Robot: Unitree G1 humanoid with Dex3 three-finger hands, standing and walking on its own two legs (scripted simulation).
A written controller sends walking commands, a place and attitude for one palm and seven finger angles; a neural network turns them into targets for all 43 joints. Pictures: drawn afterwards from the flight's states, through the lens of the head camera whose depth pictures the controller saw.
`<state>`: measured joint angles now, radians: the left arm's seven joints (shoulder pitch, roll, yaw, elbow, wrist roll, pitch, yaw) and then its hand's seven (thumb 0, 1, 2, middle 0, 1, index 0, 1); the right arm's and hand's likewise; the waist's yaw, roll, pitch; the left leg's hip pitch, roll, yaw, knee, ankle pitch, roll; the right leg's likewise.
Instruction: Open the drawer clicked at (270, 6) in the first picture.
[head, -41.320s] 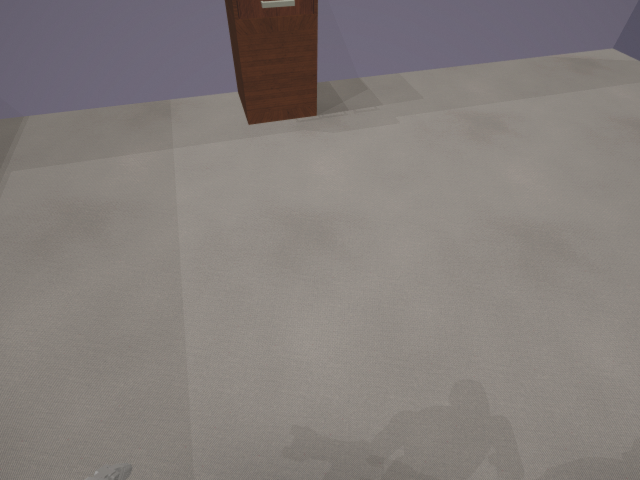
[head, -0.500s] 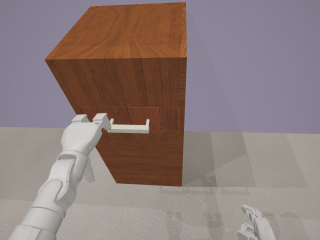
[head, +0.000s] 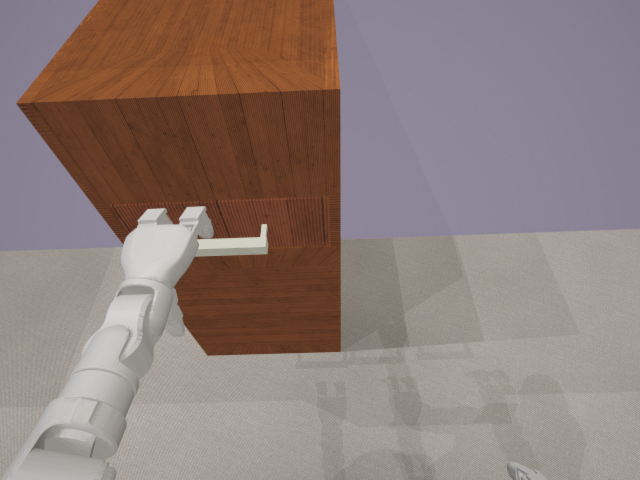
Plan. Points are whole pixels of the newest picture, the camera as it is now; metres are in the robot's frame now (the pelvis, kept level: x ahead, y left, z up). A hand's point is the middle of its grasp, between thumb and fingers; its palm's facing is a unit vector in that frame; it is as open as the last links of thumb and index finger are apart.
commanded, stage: move the hooked fingers above the handle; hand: left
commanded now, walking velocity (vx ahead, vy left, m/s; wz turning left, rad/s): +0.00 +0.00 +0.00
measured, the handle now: (224, 238) +0.52 +0.22 -0.10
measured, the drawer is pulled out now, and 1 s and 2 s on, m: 0.00 0.00 0.00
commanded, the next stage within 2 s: none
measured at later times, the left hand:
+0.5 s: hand (195, 257) +0.42 +0.22 -0.01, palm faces +0.02 +0.01 -1.00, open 13.8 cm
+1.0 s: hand (201, 250) +0.46 +0.23 -0.04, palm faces -0.03 +0.02 -1.00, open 13.8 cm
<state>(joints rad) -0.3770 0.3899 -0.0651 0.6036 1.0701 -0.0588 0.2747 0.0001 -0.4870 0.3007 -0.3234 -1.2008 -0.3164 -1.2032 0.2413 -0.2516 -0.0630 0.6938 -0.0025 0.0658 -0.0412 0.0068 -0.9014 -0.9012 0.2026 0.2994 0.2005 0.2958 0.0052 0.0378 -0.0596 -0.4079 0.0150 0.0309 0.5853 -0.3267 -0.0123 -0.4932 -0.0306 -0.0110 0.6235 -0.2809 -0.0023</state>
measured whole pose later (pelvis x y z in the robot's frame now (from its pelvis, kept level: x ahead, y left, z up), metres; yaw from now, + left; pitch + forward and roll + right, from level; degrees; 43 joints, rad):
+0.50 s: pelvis -0.01 +0.01 -0.02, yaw +0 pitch +15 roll +1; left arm -0.61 0.37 -0.05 0.93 1.14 -0.04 0.45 0.00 -0.49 0.30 -0.32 -1.20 -0.32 -1.20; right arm 0.25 -0.24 -0.07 0.71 -0.03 0.06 0.00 0.00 -0.90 -0.90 0.20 0.30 0.20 0.30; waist -0.05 0.03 -0.12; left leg -0.62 0.01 0.03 0.74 -0.38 -0.01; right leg -0.69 -0.03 -0.01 0.74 -0.31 0.00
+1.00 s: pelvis -0.01 +0.01 -0.04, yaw -1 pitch +22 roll +0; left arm -0.75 0.42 0.02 1.09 1.13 0.04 0.47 0.00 -0.48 0.30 -0.32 -1.20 -0.31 -1.20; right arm 0.32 -0.26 -0.08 0.74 -0.05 0.07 0.02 0.00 -0.90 -0.90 0.20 0.30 0.20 0.30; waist -0.11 0.05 -0.15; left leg -0.83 0.03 0.04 0.89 -0.43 0.00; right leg -0.90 -0.02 0.01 0.86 -0.34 0.01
